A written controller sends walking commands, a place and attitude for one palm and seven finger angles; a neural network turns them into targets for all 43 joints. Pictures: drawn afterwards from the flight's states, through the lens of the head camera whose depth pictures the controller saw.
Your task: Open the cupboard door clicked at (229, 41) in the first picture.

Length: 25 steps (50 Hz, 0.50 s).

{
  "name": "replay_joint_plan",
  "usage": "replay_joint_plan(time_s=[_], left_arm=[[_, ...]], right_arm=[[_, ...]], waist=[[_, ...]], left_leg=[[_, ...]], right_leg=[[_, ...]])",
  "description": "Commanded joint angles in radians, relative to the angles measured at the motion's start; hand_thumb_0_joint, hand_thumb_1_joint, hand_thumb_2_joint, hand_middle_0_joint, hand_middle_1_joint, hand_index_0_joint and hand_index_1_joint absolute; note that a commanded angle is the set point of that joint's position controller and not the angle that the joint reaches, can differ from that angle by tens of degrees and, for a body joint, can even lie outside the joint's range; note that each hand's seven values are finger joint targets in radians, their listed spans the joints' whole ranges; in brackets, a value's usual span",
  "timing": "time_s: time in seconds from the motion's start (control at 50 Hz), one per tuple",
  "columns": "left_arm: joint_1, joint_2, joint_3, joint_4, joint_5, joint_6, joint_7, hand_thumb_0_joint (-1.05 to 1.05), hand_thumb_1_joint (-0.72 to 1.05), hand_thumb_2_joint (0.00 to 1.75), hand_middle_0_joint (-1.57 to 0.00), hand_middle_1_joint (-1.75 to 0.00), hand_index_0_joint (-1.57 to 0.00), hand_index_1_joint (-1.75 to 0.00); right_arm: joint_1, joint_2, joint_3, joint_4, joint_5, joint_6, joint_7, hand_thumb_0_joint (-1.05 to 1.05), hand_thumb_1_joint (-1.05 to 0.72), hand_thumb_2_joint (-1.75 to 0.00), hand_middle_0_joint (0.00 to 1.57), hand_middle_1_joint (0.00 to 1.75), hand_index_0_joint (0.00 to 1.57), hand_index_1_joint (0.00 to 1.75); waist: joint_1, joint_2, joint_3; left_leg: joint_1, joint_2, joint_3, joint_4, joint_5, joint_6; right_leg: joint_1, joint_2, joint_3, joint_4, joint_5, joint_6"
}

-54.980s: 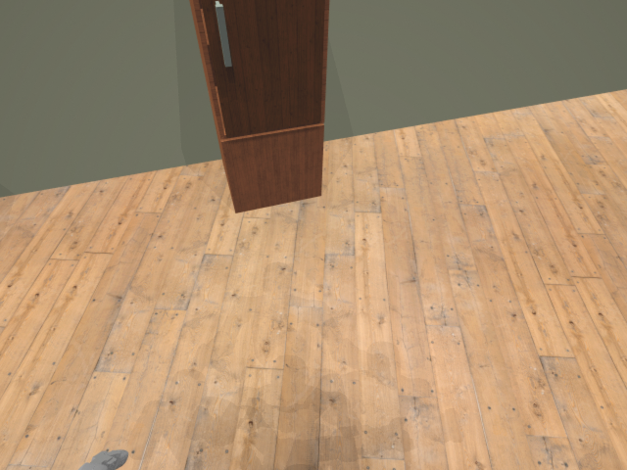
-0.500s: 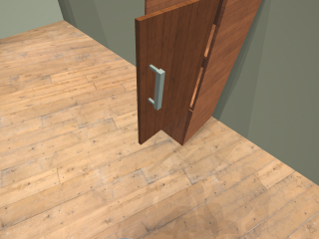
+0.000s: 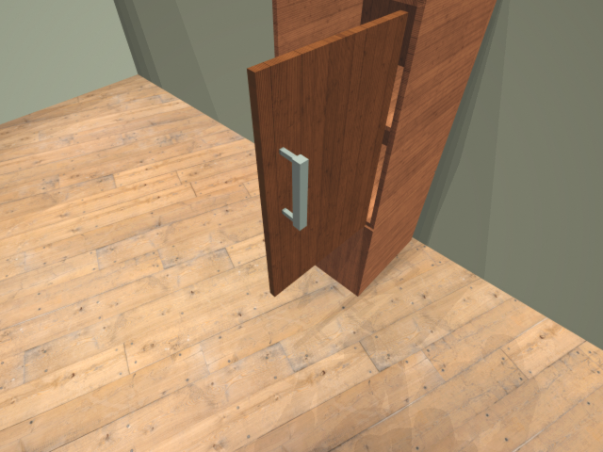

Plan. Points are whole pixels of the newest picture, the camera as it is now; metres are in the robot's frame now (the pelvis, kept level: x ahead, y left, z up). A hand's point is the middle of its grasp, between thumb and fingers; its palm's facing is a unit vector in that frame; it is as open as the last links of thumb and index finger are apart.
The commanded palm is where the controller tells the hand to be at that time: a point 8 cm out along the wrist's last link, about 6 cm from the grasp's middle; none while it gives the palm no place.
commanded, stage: let the arm hang, fingers relaxed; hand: left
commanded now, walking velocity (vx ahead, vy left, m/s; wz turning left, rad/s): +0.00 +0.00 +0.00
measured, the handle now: (292, 190) +0.56 +0.05 +0.02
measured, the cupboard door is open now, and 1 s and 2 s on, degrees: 86 86 86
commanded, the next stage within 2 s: look to check the result in 0.24 s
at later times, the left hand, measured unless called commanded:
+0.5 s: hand out of the picture -0.01 +0.17 -0.17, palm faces +0.04 -0.98 -0.18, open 7.4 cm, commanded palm none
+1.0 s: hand out of the picture +0.04 +0.19 -0.17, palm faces +0.01 -0.98 -0.22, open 7.4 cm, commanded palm none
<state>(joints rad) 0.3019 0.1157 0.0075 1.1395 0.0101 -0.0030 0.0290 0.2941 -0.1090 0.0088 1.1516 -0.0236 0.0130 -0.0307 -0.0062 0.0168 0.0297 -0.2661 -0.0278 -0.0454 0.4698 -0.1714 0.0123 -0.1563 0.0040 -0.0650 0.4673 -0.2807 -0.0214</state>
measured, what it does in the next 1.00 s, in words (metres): stands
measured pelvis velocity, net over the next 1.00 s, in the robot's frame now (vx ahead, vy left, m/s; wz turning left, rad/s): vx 0.03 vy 0.00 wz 0.00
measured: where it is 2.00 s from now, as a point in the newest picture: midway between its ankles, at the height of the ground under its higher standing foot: outside the picture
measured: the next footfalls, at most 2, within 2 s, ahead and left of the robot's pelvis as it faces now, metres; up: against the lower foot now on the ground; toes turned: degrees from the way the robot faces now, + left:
none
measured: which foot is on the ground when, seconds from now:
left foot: down 0.00-1.00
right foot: down 0.00-1.00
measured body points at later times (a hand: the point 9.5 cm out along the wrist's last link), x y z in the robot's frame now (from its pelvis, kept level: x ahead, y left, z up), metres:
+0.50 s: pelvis +0.02 +0.00 +0.00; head +0.03 +0.00 +0.45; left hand -0.01 +0.22 -0.16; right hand +0.01 -0.22 -0.16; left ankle +0.05 +0.11 -0.74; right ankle -0.02 -0.10 -0.74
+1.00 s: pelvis +0.03 +0.00 +0.01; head +0.04 +0.00 +0.46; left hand +0.04 +0.24 -0.15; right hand +0.06 -0.24 -0.15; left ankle +0.05 +0.11 -0.74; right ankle -0.02 -0.10 -0.74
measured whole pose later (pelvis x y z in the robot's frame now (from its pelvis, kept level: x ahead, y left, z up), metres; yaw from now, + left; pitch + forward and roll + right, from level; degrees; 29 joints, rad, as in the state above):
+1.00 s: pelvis +0.03 +0.00 +0.01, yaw +0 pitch -1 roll +0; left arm 0.22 0.20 0.01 1.14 0.01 -0.01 0.02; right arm 0.19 -0.20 0.00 1.15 -0.02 0.00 -0.03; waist 0.00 0.01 0.06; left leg -0.20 -0.03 -0.04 0.39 -0.17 0.01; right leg -0.08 0.00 -0.06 0.37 -0.27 -0.02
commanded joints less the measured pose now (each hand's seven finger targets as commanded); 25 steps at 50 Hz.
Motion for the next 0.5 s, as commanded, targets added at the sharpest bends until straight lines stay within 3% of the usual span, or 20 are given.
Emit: replay_joint_plan(time_s=[0.0, 0.26, 0.3, 0.42, 0.48], left_arm=[[0.097, 0.106, 0.026, -0.009, -0.002, -0.005, 0.013, 0.0, 0.9, 0.9, -0.2, -0.3, -0.2, -0.3], [0.062, 0.121, 0.026, -0.013, -0.004, -0.007, 0.007, 0.0, 0.9, 0.9, -0.2, -0.3, -0.2, -0.3], [0.067, 0.126, 0.027, -0.011, -0.004, -0.008, 0.007, 0.0, 0.9, 0.9, -0.2, -0.3, -0.2, -0.3], [0.064, 0.132, 0.025, -0.006, -0.004, -0.01, 0.006, 0.0, 0.9, 0.9, -0.2, -0.3, -0.2, -0.3], [0.057, 0.139, 0.023, -0.004, -0.003, -0.01, 0.005, 0.0, 0.9, 0.9, -0.2, -0.3, -0.2, -0.3]], right_arm=[[0.057, -0.09, -0.017, -0.026, 0.003, -0.014, -0.009, 0.0, -0.9, -0.9, 0.2, 0.3, 0.2, 0.3], [0.038, -0.121, -0.019, -0.033, 0.002, -0.017, -0.012, 0.0, -0.9, -0.9, 0.2, 0.3, 0.2, 0.3], [0.031, -0.127, -0.02, -0.038, 0.005, -0.017, -0.013, 0.0, -0.9, -0.9, 0.2, 0.3, 0.2, 0.3], [0.018, -0.138, -0.022, -0.035, 0.005, -0.019, -0.013, 0.0, -0.9, -0.9, 0.2, 0.3, 0.2, 0.3], [0.007, -0.147, -0.022, -0.032, 0.005, -0.017, -0.012, 0.0, -0.9, -0.9, 0.2, 0.3, 0.2, 0.3]], waist=[[0.014, -0.014, 0.069], [0.006, 0.021, 0.041], [0.011, -0.006, 0.045], [0.005, -0.011, 0.022], [0.005, -0.022, 0.043]], left_leg=[[-0.001, 0.087, -0.078, -0.089, 0.054, 0.028], [0.028, 0.095, -0.084, -0.101, 0.08, 0.024], [0.03, 0.096, -0.084, -0.103, 0.073, 0.027], [0.064, 0.097, -0.083, -0.101, 0.106, 0.028], [0.06, 0.096, -0.082, -0.108, 0.091, 0.027]], right_leg=[[-0.059, -0.103, 0.093, -0.128, 0.003, -0.026], [-0.02, -0.103, 0.092, -0.135, 0.047, -0.023], [-0.017, -0.101, 0.086, -0.142, 0.041, -0.023], [-0.01, -0.106, 0.091, -0.145, 0.065, -0.021], [-0.02, -0.107, 0.091, -0.152, 0.054, -0.02]])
